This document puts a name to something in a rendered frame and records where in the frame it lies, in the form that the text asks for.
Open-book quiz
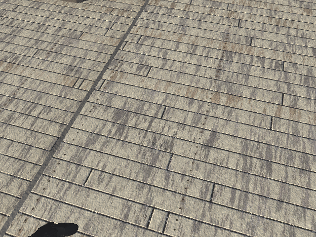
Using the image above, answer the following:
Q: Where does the left robot hand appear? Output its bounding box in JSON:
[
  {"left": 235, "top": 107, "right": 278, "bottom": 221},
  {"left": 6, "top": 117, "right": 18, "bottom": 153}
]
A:
[{"left": 28, "top": 221, "right": 79, "bottom": 237}]

